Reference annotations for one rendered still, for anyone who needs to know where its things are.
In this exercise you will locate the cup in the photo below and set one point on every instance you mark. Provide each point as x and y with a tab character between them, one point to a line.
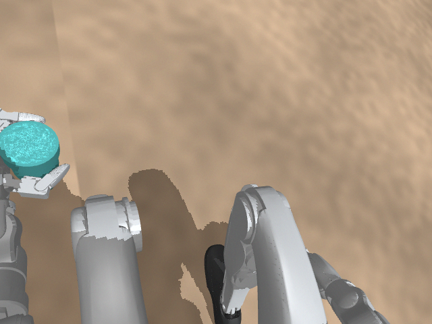
29	148

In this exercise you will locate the right robot arm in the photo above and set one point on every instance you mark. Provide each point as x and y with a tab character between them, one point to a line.
351	304

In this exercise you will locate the left robot hand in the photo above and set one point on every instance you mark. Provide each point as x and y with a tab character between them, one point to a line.
28	186

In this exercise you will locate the right robot hand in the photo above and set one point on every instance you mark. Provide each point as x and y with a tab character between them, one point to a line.
324	272

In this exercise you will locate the right robot foot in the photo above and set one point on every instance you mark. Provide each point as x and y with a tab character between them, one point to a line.
214	273

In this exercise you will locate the left robot arm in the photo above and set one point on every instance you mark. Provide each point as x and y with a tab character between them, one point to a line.
13	268

